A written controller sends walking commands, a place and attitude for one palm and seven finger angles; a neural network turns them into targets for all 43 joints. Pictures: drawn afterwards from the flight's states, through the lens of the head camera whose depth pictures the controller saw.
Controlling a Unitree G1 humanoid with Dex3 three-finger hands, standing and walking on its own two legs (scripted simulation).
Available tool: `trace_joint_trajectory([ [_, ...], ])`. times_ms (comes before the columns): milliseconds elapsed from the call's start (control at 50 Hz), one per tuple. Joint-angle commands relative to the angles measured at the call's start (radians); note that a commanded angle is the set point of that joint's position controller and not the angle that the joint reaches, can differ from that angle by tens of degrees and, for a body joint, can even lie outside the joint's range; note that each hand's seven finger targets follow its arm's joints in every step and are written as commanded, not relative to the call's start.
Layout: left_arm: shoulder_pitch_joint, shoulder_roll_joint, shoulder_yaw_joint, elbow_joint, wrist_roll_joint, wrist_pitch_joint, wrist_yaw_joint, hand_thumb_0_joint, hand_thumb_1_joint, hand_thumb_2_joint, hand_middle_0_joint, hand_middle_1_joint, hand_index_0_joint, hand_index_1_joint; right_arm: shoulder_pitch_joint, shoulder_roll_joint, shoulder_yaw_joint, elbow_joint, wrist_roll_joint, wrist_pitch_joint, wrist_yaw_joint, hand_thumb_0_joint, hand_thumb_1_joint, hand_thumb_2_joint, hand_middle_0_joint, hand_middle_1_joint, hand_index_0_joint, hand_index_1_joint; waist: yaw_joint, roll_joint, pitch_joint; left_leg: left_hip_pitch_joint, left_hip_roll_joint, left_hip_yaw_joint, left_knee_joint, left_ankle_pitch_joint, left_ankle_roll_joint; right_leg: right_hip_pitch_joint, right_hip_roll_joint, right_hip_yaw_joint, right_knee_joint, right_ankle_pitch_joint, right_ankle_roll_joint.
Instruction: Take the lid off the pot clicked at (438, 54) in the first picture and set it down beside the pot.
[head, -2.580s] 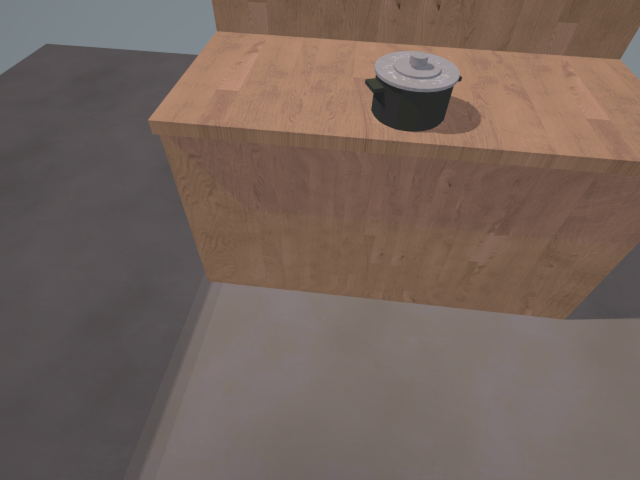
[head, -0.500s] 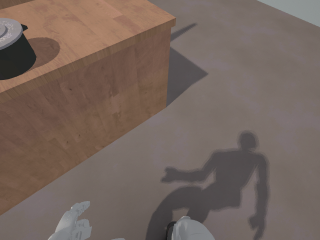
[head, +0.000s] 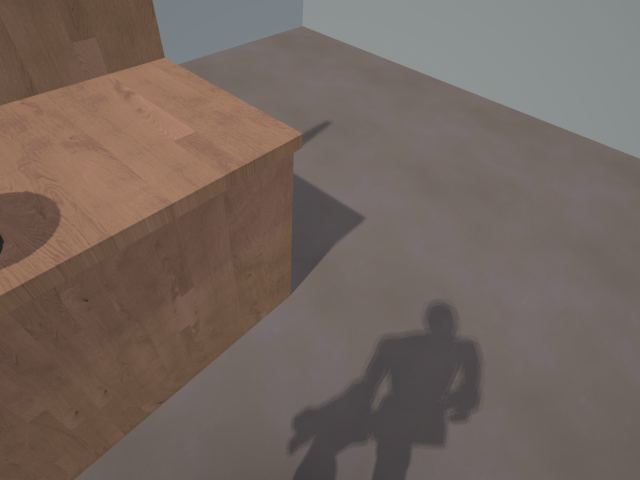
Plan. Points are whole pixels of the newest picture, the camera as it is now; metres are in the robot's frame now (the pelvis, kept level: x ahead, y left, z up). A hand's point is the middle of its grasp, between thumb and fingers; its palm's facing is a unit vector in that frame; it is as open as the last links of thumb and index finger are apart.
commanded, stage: turn to face it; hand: left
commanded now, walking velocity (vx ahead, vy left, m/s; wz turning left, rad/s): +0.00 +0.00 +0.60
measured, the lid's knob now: out of the picture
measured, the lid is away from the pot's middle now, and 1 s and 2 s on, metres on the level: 0.00 0.00 0.00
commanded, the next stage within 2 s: take the last steps up to it in 1.36 s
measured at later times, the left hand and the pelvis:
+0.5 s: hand out of the picture +0.07 +0.18 -0.17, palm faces +0.32 -0.92 -0.22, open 7.4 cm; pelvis +0.06 -0.02 -0.01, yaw +17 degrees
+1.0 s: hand out of the picture +0.02 +0.20 -0.16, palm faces +0.57 -0.76 -0.31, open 7.4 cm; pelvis +0.07 -0.03 -0.01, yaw +34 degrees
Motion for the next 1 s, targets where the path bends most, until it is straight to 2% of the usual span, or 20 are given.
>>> trace_joint_trajectory([
  [0,0.011,-0.004,-0.025,-0.044,-0.009,-0.032,0.008,0.0,0.9,0.9,-0.2,-0.3,-0.2,-0.3,0.08,-0.142,-0.021,0.031,0.008,-0.007,-0.016,0.0,-0.9,-0.9,0.2,0.3,0.2,0.3,0.004,0.19,0.019,0.103,0.192,-0.151,-0.161,0.784,0.142,-0.028,-0.078,-0.036,-0.086,0.102,0.031],
  [100,-0.068,0.028,-0.016,-0.06,-0.013,-0.014,0.02,0.0,0.9,0.9,-0.2,-0.3,-0.2,-0.3,0.1,-0.199,-0.057,0.061,0.007,0.031,-0.014,0.0,-0.9,-0.9,0.2,0.3,0.2,0.3,-0.026,0.212,0.026,0.078,0.194,-0.236,-0.112,0.705,0.143,0.077,-0.055,-0.08,-0.248,0.107,0.042],
  [160,-0.036,0.046,0.0,-0.06,-0.017,-0.018,0.022,0.0,0.9,0.9,-0.2,-0.3,-0.2,-0.3,0.06,-0.214,-0.069,0.057,0.01,0.048,-0.012,0.0,-0.9,-0.9,0.2,0.3,0.2,0.3,0.012,0.201,0.017,0.019,0.156,-0.266,-0.036,0.54,0.098,0.202,-0.062,-0.075,-0.446,0.231,0.04],
  [180,-0.001,0.079,0.008,-0.052,-0.016,-0.025,0.027,0.0,0.9,0.9,-0.2,-0.3,-0.2,-0.3,0.054,-0.196,-0.069,0.051,0.016,0.048,-0.008,0.0,-0.9,-0.9,0.2,0.3,0.2,0.3,0.027,0.141,-0.01,-0.069,0.114,-0.234,0.035,0.417,0.055,0.331,-0.127,-0.018,-0.51,0.392,0.026],
  [200,0.038,0.152,0.021,-0.04,-0.007,-0.033,0.036,0.0,0.9,0.9,-0.2,-0.3,-0.2,-0.3,0.06,-0.15,-0.064,0.038,0.024,0.049,-0.001,0.0,-0.9,-0.9,0.2,0.3,0.2,0.3,0.035,-0.033,-0.041,-0.233,0.019,-0.131,0.166,0.176,-0.006,0.485,-0.307,0.131,-0.514,0.629,-0.03],
  [220,0.088,0.201,0.034,-0.038,-0.006,-0.034,0.038,0.0,0.9,0.9,-0.2,-0.3,-0.2,-0.3,0.056,-0.122,-0.067,0.013,0.02,0.055,-0.003,0.0,-0.9,-0.9,0.2,0.3,0.2,0.3,0.052,-0.165,-0.06,-0.307,-0.053,-0.052,0.377,-0.31,-0.043,0.505,-0.502,0.23,-0.562,0.803,-0.148],
  [240,0.087,0.189,0.037,-0.036,-0.01,-0.032,0.043,0.0,0.9,0.9,-0.2,-0.3,-0.2,-0.3,0.016,-0.142,-0.073,0.018,0.012,0.068,-0.008,0.0,-0.9,-0.9,0.2,0.3,0.2,0.3,0.064,-0.224,-0.054,-0.328,-0.014,-0.104,0.552,-0.378,-0.042,0.451,-0.503,0.231,-0.572,0.868,-0.189],
  [320,-0.058,0.113,0.017,-0.089,0.0,-0.02,0.053,0.0,0.9,0.9,-0.2,-0.3,-0.2,-0.3,0.02,-0.111,-0.075,0.03,0.008,0.089,0.019,0.0,-0.9,-0.9,0.2,0.3,0.2,0.3,-0.006,-0.106,0.025,-0.298,0.031,-0.062,0.598,-0.258,-0.062,0.304,-0.401,-0.006,-0.564,0.732,-0.161],
  [460,-0.074,0.166,0.032,-0.11,0.001,-0.001,0.042,0.0,0.9,0.9,-0.2,-0.3,-0.2,-0.3,-0.009,-0.109,-0.074,-0.024,0.008,0.088,0.037,0.0,-0.9,-0.9,0.2,0.3,0.2,0.3,-0.008,-0.154,0.044,-0.138,-0.004,0.049,0.256,-0.117,-0.047,0.227,-0.392,-0.127,-0.504,0.569,-0.107],
  [500,-0.068,0.166,0.036,-0.112,-0.006,0.009,0.035,0.0,0.9,0.9,-0.2,-0.3,-0.2,-0.3,0.033,-0.146,-0.082,-0.031,0.003,0.084,0.037,0.0,-0.9,-0.9,0.2,0.3,0.2,0.3,-0.038,-0.09,0.013,-0.006,-0.01,0.048,0.081,0.008,-0.03,0.19,-0.371,-0.178,-0.369,0.501,-0.053],
  [520,-0.069,0.146,0.034,-0.129,-0.013,0.015,0.029,0.0,0.9,0.9,-0.2,-0.3,-0.2,-0.3,0.098,-0.214,-0.099,-0.027,-0.001,0.078,0.036,0.0,-0.9,-0.9,0.2,0.3,0.2,0.3,-0.079,0.065,-0.019,0.121,0.068,-0.09,-0.034,0.145,0.014,0.072,-0.32,-0.211,-0.183,0.368,-0.001],
  [540,-0.091,0.074,0.018,-0.18,-0.022,0.016,0.02,0.0,0.9,0.9,-0.2,-0.3,-0.2,-0.3,0.161,-0.338,-0.128,-0.033,-0.009,0.067,0.03,0.0,-0.9,-0.9,0.2,0.3,0.2,0.3,-0.107,0.397,-0.024,0.211,0.352,-0.517,-0.159,0.468,0.17,-0.186,-0.157,-0.216,0.086,-0.186,0.085],
  [560,-0.14,0.094,0.011,-0.213,-0.01,0.017,0.023,0.0,0.9,0.9,-0.2,-0.3,-0.2,-0.3,0.189,-0.371,-0.13,-0.016,0.0,0.073,0.024,0.0,-0.9,-0.9,0.2,0.3,0.2,0.3,-0.115,0.268,-0.038,0.175,0.413,-0.575,-0.171,0.403,0.246,-0.218,-0.15,-0.074,0.222,-0.24,0.061],
  [620,-0.15,0.103,0.025,-0.169,-0.008,0.018,0.022,0.0,0.9,0.9,-0.2,-0.3,-0.2,-0.3,0.012,-0.282,-0.101,-0.059,0.0,0.067,0.007,0.0,-0.9,-0.9,0.2,0.3,0.2,0.3,-0.05,0.212,0.021,0.022,0.263,-0.442,-0.207,0.107,0.176,-0.219,-0.164,0.015,0.277,-0.008,0.064],
  [680,-0.081,0.105,0.025,-0.133,-0.01,0.026,0.018,0.0,0.9,0.9,-0.2,-0.3,-0.2,-0.3,-0.058,-0.266,-0.095,-0.079,0.004,0.064,0.008,0.0,-0.9,-0.9,0.2,0.3,0.2,0.3,-0.013,0.184,0.01,-0.021,0.184,-0.341,-0.216,0.085,0.142,-0.128,-0.144,0.005,0.177,0.076,0.077],
  [820,-0.119,0.098,0.018,-0.174,-0.013,0.025,0.025,0.0,0.9,0.9,-0.2,-0.3,-0.2,-0.3,-0.029,-0.291,-0.118,-0.067,0.001,0.083,0.015,0.0,-0.9,-0.9,0.2,0.3,0.2,0.3,-0.04,0.191,0.008,-0.003,0.174,-0.439,-0.193,0.039,0.162,-0.048,-0.082,-0.005,-0.082,0.026,0.079],
  [920,0.0,0.106,0.021,-0.162,-0.019,0.006,0.034,0.0,0.9,0.9,-0.2,-0.3,-0.2,-0.3,-0.091,-0.276,-0.122,-0.088,0.009,0.095,0.018,0.0,-0.9,-0.9,0.2,0.3,0.2,0.3,0.019,0.173,-0.016,-0.149,0.108,-0.445,-0.065,0.106,0.108,0.245,-0.046,-0.022,-0.418,0.166,0.062],
  [940,0.024,0.149,0.029,-0.163,-0.012,-0.003,0.039,0.0,0.9,0.9,-0.2,-0.3,-0.2,-0.3,-0.09,-0.234,-0.118,-0.093,0.016,0.096,0.022,0.0,-0.9,-0.9,0.2,0.3,0.2,0.3,0.034,0.053,-0.014,-0.249,0.034,-0.381,0.061,0.015,0.053,0.341,-0.139,0.071,-0.592,0.143,0.038],
  [960,0.017,0.241,0.048,-0.178,0.005,-0.009,0.044,0.0,0.9,0.9,-0.2,-0.3,-0.2,-0.3,-0.067,-0.157,-0.107,-0.11,0.023,0.095,0.023,0.0,-0.9,-0.9,0.2,0.3,0.2,0.3,0.027,-0.229,0.003,-0.413,-0.115,-0.178,0.316,-0.214,-0.039,0.383,-0.416,0.383,-0.716,0.063,-0.069],
  [980,-0.018,0.258,0.038,-0.199,-0.004,0.0,0.041,0.0,0.9,0.9,-0.2,-0.3,-0.2,-0.3,-0.076,-0.188,-0.113,-0.119,0.003,0.096,0.023,0.0,-0.9,-0.9,0.2,0.3,0.2,0.3,0.021,-0.174,0.024,-0.373,-0.095,-0.173,0.53,-0.296,-0.042,0.223,-0.515,0.392,-0.735,0.068,-0.144],
])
